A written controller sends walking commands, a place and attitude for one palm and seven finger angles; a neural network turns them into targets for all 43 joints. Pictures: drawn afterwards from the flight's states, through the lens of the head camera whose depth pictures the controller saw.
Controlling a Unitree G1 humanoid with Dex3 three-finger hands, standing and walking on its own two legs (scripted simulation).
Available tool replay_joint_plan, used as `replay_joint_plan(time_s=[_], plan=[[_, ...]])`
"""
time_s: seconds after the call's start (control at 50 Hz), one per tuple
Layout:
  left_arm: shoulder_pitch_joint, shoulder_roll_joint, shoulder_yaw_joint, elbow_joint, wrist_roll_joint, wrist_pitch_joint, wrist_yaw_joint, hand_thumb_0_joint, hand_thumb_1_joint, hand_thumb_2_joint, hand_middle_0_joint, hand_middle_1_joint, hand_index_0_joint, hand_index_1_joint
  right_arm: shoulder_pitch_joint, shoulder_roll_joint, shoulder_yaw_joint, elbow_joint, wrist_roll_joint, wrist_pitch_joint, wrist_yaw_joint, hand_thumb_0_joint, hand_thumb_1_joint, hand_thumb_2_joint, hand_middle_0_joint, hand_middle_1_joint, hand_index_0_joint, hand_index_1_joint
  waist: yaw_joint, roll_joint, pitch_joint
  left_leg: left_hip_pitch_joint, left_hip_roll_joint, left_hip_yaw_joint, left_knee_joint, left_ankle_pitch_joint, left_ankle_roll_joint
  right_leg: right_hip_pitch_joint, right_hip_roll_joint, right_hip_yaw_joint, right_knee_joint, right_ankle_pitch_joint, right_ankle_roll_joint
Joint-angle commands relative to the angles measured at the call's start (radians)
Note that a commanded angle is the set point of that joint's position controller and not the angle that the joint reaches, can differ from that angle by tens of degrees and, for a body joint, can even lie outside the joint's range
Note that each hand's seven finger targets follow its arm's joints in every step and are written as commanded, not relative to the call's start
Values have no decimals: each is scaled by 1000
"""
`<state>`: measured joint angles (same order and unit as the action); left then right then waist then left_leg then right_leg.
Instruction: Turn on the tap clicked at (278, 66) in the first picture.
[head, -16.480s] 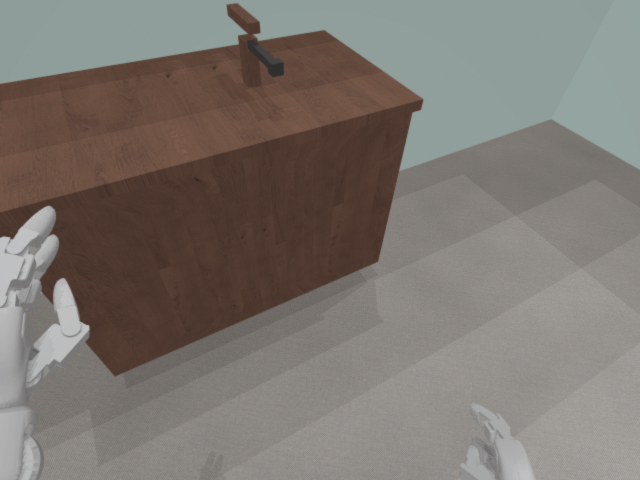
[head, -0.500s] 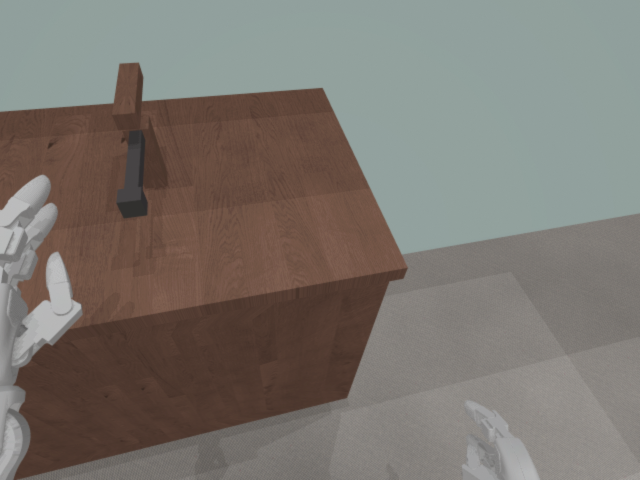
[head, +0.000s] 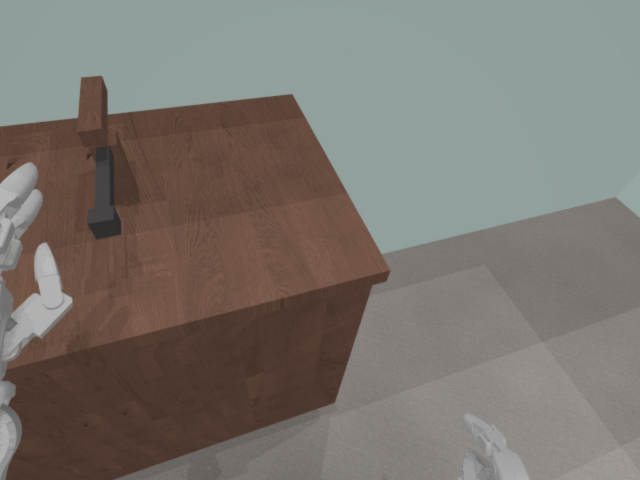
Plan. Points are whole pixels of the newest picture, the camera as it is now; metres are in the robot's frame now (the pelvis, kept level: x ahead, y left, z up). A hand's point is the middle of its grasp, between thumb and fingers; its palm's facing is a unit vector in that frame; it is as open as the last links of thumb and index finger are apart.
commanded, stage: come to a stop and stand still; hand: left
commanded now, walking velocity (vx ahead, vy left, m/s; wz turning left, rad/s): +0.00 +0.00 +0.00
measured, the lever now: (104, 222) +0.36 +0.30 +0.11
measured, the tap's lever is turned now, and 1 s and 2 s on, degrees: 0 0 0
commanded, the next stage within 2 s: look again from close up in 0.42 s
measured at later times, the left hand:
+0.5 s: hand (73, 302) +0.22 +0.25 +0.16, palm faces +0.39 -0.86 -0.32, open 7.4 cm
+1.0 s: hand (56, 267) +0.24 +0.26 +0.19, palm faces +0.40 -0.81 -0.42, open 7.4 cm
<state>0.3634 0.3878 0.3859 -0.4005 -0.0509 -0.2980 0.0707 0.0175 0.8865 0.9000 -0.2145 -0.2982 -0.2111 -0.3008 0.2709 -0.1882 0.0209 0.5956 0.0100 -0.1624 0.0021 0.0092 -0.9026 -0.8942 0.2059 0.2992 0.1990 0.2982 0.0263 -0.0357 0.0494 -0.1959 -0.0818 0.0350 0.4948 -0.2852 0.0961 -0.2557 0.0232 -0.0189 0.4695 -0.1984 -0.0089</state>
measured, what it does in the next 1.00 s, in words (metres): steps on the spot: right foot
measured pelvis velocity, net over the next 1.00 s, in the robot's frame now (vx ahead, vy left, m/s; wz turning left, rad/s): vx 0.00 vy -0.01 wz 0.05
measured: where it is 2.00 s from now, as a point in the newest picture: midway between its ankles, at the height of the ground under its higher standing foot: outside the picture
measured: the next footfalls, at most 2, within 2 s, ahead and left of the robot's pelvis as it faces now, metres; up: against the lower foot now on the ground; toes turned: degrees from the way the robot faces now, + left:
right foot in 1.00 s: +0.05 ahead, -0.11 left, +0.00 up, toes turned +1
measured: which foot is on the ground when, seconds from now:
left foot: down 0.00-1.00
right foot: down 0.00-0.92, up 0.94-0.98, down 1.00-1.00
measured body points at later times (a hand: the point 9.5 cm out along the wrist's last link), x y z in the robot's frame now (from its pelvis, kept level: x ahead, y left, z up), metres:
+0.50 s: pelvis +0.01 +0.00 +0.00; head +0.02 +0.03 +0.45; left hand +0.20 +0.30 +0.18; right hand +0.20 -0.21 -0.06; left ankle -0.01 +0.05 -0.74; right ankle +0.03 -0.12 -0.74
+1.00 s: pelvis +0.00 -0.01 +0.00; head +0.01 +0.02 +0.45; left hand +0.21 +0.31 +0.21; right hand +0.17 -0.22 -0.08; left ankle -0.01 +0.05 -0.74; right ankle +0.02 -0.11 -0.73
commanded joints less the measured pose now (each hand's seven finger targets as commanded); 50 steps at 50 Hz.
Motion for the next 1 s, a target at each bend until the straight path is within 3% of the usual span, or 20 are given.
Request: replay_joint_plan(time_s=[0.0,0.06,0.16,0.2,0.26,0.42,0.5,0.54,0.64,0.76,0.78,0.88,0.9,0.92,0.94,0.96,0.98], plan=[[-74,112,50,-221,-6,-52,24,0,900,900,-200,-300,-200,-300,-122,-136,-55,-161,9,-66,-5,0,-900,-900,200,300,200,300,-3,90,-166,-35,151,-115,-105,287,-127,165,-82,84,-24,212,-29],[-70,110,44,-207,1,-40,30,0,900,900,-200,-300,-200,-300,-120,-143,-60,-157,7,-50,-7,0,-900,-900,200,300,200,300,-4,71,-155,-52,154,-119,-109,278,-121,176,-82,90,-32,223,-29],[-82,140,68,-278,3,-36,34,0,900,900,-200,-300,-200,-300,-141,-139,-57,-173,4,-31,-13,0,-900,-900,200,300,200,300,-4,127,-166,-39,160,-128,-116,331,-127,192,-74,77,-20,241,-30],[-66,156,91,-301,0,-31,36,0,900,900,-200,-300,-200,-300,-150,-133,-53,-181,4,-26,-15,0,-900,-900,200,300,200,300,-1,110,-177,-21,159,-122,-110,352,-131,193,-71,72,-22,256,-29],[-41,135,73,-293,-2,-23,33,0,900,900,-200,-300,-200,-300,-145,-135,-54,-189,2,-15,-16,0,-900,-900,200,300,200,300,-4,123,-171,-18,167,-121,-114,377,-136,192,-69,67,-23,255,-28],[-74,105,40,-240,4,6,32,0,900,900,-200,-300,-200,-300,-144,-139,-47,-186,-1,3,-24,0,-900,-900,200,300,200,300,-5,83,-131,-61,168,-118,-161,217,-124,194,-61,68,-50,189,-19],[-88,133,56,-288,9,9,36,0,900,900,-200,-300,-200,-300,-159,-137,-48,-192,2,-1,-26,0,-900,-900,200,300,200,300,-1,112,-150,-33,159,-115,-154,246,-128,200,-62,72,-48,216,-22],[-76,117,43,-282,7,11,35,0,900,900,-200,-300,-200,-300,-153,-136,-48,-193,1,0,-24,0,-900,-900,200,300,200,300,-1,115,-147,-47,161,-119,-160,240,-128,213,-63,68,-45,209,-21],[-39,125,63,-261,6,11,37,0,900,900,-200,-300,-200,-300,-149,-135,-50,-191,1,0,-26,0,-900,-900,200,300,200,300,0,79,-141,-72,160,-123,-166,192,-119,230,-64,70,-55,198,-20],[-48,123,57,-263,10,7,35,0,900,900,-200,-300,-200,-300,-146,-140,-54,-188,3,-2,-27,0,-900,-900,200,300,200,300,-1,108,-121,-98,164,-127,-190,136,-114,227,-57,68,-49,166,-17],[-34,122,59,-247,9,9,36,0,900,900,-200,-300,-200,-300,-144,-139,-54,-188,3,-4,-28,0,-900,-900,200,300,200,300,1,82,-118,-99,166,-128,-189,124,-109,226,-60,72,-55,161,-16],[-40,129,63,-273,12,4,37,0,900,900,-200,-300,-200,-300,-143,-143,-59,-185,2,-7,-28,0,-900,-900,200,300,200,300,0,102,-135,-91,163,-126,-181,157,-114,239,-58,69,-44,188,-17],[-900,831,231,-553,37,-113,58,0,900,900,-200,-300,-200,-300,48,-214,150,-319,59,27,-93,0,-900,-900,200,300,200,300,-84,426,-71,-326,221,-291,-198,174,-96,251,38,42,218,-105,54],[-573,358,256,-69,126,56,6,0,900,900,-200,-300,-200,-300,-136,-117,-22,-105,-62,4,-78,0,-900,-900,200,300,200,300,53,268,-254,59,176,-205,-129,367,-208,41,34,19,167,-70,-28],[-358,250,70,36,6,134,-16,0,900,900,-200,-300,-200,-300,-111,-190,-61,-127,-45,1,-25,0,-900,-900,200,300,200,300,17,231,-241,108,139,-206,-85,617,-248,-56,28,-38,138,-35,-39],[-376,123,36,-63,-49,174,-59,0,900,900,-200,-300,-200,-300,-140,-203,-67,-121,-29,-3,-7,0,-900,-900,200,300,200,300,25,205,-302,212,135,-171,-42,683,-233,-112,26,-20,131,7,-23],[-284,125,45,-43,-105,224,-83,0,900,900,-200,-300,-200,-300,-157,-212,-64,-107,-22,0,-8,0,-900,-900,200,300,200,300,42,199,-271,196,123,-136,-46,680,-218,-100,18,-21,119,7,-25]])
